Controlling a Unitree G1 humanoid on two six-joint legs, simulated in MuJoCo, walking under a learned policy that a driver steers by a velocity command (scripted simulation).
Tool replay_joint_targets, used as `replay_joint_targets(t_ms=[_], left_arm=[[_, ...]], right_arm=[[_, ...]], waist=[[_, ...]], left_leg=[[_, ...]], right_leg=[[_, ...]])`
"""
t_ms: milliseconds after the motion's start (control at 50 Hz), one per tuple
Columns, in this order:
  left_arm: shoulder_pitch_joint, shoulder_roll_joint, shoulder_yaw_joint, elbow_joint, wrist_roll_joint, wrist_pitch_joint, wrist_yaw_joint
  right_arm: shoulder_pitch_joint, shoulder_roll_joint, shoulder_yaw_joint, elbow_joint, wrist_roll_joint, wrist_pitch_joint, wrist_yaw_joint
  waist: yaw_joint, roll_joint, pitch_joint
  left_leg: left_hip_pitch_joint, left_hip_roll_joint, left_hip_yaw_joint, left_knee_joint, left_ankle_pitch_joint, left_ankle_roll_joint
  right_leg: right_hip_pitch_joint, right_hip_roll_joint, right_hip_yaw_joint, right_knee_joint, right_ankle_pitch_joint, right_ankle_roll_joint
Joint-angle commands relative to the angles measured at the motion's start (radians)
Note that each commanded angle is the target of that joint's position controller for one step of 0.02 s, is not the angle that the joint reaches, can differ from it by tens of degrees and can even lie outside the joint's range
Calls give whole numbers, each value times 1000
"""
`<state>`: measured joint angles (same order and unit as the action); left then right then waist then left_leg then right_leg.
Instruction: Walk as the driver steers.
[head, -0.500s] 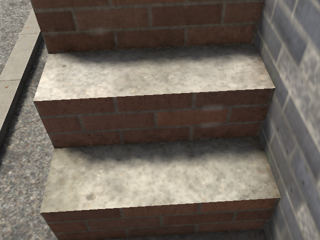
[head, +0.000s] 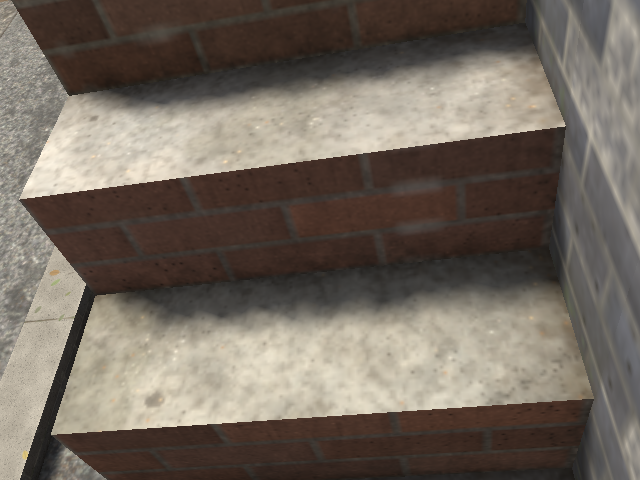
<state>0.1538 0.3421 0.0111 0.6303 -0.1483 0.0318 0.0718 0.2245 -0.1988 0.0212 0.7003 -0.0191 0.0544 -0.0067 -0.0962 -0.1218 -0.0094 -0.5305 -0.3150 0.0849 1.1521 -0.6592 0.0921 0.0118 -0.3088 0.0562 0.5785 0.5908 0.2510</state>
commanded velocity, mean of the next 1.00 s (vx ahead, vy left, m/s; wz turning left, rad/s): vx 0.50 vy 0.00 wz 0.00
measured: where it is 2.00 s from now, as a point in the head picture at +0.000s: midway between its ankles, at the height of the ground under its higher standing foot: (325, 471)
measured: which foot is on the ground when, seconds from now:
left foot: down 0.00-0.40, up 0.42-0.70, down 0.72-1.00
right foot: down 0.00-0.08, up 0.10-0.42, down 0.44-0.76, up 0.78-1.00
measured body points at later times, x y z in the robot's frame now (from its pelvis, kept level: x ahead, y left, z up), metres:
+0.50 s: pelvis +0.06 +0.00 +0.14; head +0.09 -0.09 +0.58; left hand +0.38 +0.08 +0.12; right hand +0.01 -0.21 -0.03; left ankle +0.02 +0.17 -0.34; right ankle -0.02 -0.20 -0.59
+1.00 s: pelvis +0.13 +0.14 +0.24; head +0.13 +0.17 +0.69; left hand +0.32 +0.32 +0.12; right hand +0.19 -0.10 +0.13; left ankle +0.21 +0.24 -0.39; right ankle +0.04 +0.07 -0.23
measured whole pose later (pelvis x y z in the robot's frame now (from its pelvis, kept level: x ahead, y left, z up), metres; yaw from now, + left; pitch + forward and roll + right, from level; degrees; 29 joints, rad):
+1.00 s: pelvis +0.13 +0.14 +0.24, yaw -6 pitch +1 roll -1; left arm 0.16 0.16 0.01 0.77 0.03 -0.01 0.02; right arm 0.27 -0.14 -0.01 0.82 -0.06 -0.08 0.00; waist -0.07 -0.05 -0.06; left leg -0.74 0.00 -0.01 1.25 -0.69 0.03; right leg -0.73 0.13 -0.07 1.91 -0.03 -0.06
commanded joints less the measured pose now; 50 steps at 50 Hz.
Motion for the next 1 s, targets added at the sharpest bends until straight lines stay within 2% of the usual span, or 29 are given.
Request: replay_joint_targets(t_ms=[20, 40, 80, 100, 120, 140, 160, 180, 240, 260, 280, 300, 320, 340, 380, 420, 440, 460, 500, 540, 580, 680, 740, 780, 800, 820, 860, 920, 1000], left_arm=[[103, 108, -6, -42, 20, -15, 6], [54, 134, -6, -26, 44, -55, -7], [211, 114, 24, 48, 88, -74, -34], [-10, 185, 84, 14, 59, -71, -11], [-366, 343, 187, -101, -49, -38, 33], [-701, 162, 118, -252, 0, -35, 117], [-1015, 45, 54, -490, 81, -25, 134], [-1275, 10, 14, -613, 73, -66, 112], [-862, -133, -30, -448, 52, -112, -19], [-761, 160, 16, -509, 433, -30, -157], [-654, 160, -8, -546, 362, -49, -258], [-544, -72, -64, -517, 261, -45, -268], [-335, -159, -114, -321, 160, 7, -265], [-82, -157, -103, -124, 99, 16, -249], [-89, 138, -2, -23, 131, 7, -235], [-55, 78, 49, -18, 187, 31, -209], [158, 7, 31, 83, 313, 46, -221], [199, 8, 21, 83, 330, 58, -214], [-43, -18, 12, 72, 261, 32, -247], [-211, -53, 12, 89, 270, -48, -249], [-448, 84, 80, 78, 254, -53, -255], [-187, 258, 141, 150, 238, -51, -261], [-61, 90, 94, 140, 173, -4, -309], [264, -82, 58, 126, 311, 42, -331], [108, 20, 84, 133, 280, 33, -335], [-87, -7, 76, 78, 160, -64, -161], [-39, -191, -11, 33, 174, -69, -44], [-48, -63, 32, 69, 175, -66, -31], [-90, -92, 31, 60, 162, -55, -42]], right_arm=[[-231, -150, -87, -105, 8, -8, -44], [-156, -193, -96, -108, -9, -9, -39], [-199, -318, -162, -151, -77, -42, 2], [130, -343, -208, -111, -111, -61, 31], [494, -419, -294, -20, -47, -79, -8], [498, -375, -240, -9, -96, -123, -85], [823, -330, -251, 86, -48, -158, -154], [1075, -259, -229, 184, -4, -166, -190], [690, -133, -151, 163, -70, -136, -205], [974, -74, 16, 248, 267, -186, 43], [294, -100, -23, -26, 213, -181, 125], [265, -363, -152, 49, 40, -124, 109], [253, -314, -149, 72, -66, -79, 134], [122, -314, -144, -24, -86, -44, 110], [248, -176, -56, -128, -49, -77, 130], [194, -115, -32, -121, -6, -94, 108], [203, -99, -14, -57, 13, -74, 112], [294, -97, -20, -12, 42, -76, 130], [233, -89, -16, -120, 35, -59, 139], [246, -33, 6, -106, 72, -32, 113], [376, 17, 16, -102, 91, -15, 82], [38, -143, 12, -276, 46, 98, 89], [124, -156, -14, -171, 42, 37, 127], [310, -435, -90, 26, 87, -17, 102], [402, -414, -100, 55, 69, -56, 100], [269, -281, -85, 31, -14, -51, 26], [106, -185, -68, 67, -38, -64, -9], [30, -99, -68, 62, -50, -109, 0], [96, -100, -93, 109, -53, -175, -7]], waist=[[134, -180, 128], [90, -455, 169], [113, -498, 134], [-204, -285, 68], [-622, 777, -157], [-596, 849, -214], [-707, 716, -298], [-797, 612, -492], [-347, 78, -593], [-109, -357, -425], [140, 80, -29], [162, 348, -85], [219, 268, -213], [258, 156, -288], [94, -408, -403], [97, -350, -288], [157, -51, -149], [98, 87, 12], [-93, 75, -14], [-178, 51, -51], [-310, 103, -164], [-151, -60, -159], [-116, -161, -254], [35, 562, -456], [-120, 612, -353], [-87, 370, -379], [43, 636, -135], [39, 473, -65], [16, 260, -17]], left_leg=[[-124, 27, -37, 60, 164, 50], [-43, -70, 154, 72, -53, 33], [369, -134, 520, -139, -284, 37], [724, 15, 371, -294, -83, 181], [638, 604, -525, -481, 624, 606], [918, 774, -1097, -479, 1250, 693], [1304, 724, -1262, -261, 1463, 539], [1815, 672, -1168, -97, 1751, 422], [1725, 621, -753, -207, 1937, 183], [1278, 555, -793, -76, 1193, 7], [-10, 403, -556, -348, 926, -90], [-726, 278, -355, -657, 570, 8], [-958, 276, -357, -711, 893, 54], [-878, 323, -322, -731, 1143, 66], [-498, 264, -339, -450, 1037, -1], [-588, 175, -285, 284, 444, -74], [-783, 182, -338, 831, 337, 42], [-840, 172, -369, 982, 426, 47], [-987, 134, -343, 1133, 299, 25], [-949, 168, -325, 1330, 117, 13], [-667, 273, -312, 1182, 79, -42], [-470, 376, -165, 606, 171, -81], [-426, 143, -144, 293, 67, 8], [8, 390, -925, -435, -165, 314], [-55, 397, -989, -520, -372, 201], [92, 404, -980, -696, -510, 76], [-43, 428, -718, -507, -468, 37], [-97, 451, -636, -422, -307, 60], [4, 552, -668, -470, -147, 110]], right_leg=[[-72, 0, -37, -329, 1389, 6], [-93, 116, -203, -343, 1989, 118], [-281, 273, -274, -315, 2889, 504], [-770, 383, -290, 440, 2542, 679], [-1058, 496, -36, 2272, -37, 495], [-1467, 549, 491, 2805, -1799, 70], [-1682, 464, 686, 2755, -1999, -80], [-1901, 481, 697, 2659, -2116, -105], [-1716, 474, 357, 2169, -1831, -243], [-1805, 170, 219, 1421, -2251, -195], [-1065, 96, 265, 583, -2327, -287], [-180, 184, 46, 581, -1223, -289], [334, 194, 51, 460, -672, -297], [517, 219, -1, 403, -505, -276], [389, 181, 136, 66, -527, -357], [508, -74, 366, -248, -147, -562], [430, -19, 112, -235, 42, -462], [281, -24, 41, -264, 127, -466], [146, 1, -36, -261, -126, -519], [-147, -12, -142, -317, -460, -511], [-462, -126, -214, -452, -727, -483], [-452, -51, -149, -606, -911, -372], [-141, -62, -133, -198, 78, -454], [-584, 193, -86, 337, -662, -347], [-671, 292, 84, 855, -635, -383], [-644, 296, 60, 1023, -698, -350], [-802, 341, 56, 1287, -583, -309], [-829, 381, 9, 1382, -565, -303], [-926, 386, 44, 1420, -667, -311]])
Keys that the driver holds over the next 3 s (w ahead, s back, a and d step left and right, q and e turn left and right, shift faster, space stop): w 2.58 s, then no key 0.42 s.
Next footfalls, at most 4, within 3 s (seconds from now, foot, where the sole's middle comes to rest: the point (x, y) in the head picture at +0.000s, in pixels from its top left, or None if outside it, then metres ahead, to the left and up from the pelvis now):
0.44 right None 0.01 -0.21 -0.64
0.72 left None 0.25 0.26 -0.42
1.42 right None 0.22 -0.05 -0.43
2.00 left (257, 361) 0.49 0.11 -0.22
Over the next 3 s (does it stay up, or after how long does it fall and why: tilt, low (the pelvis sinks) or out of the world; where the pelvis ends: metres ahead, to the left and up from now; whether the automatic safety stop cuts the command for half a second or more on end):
stays up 0.83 0.05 0.88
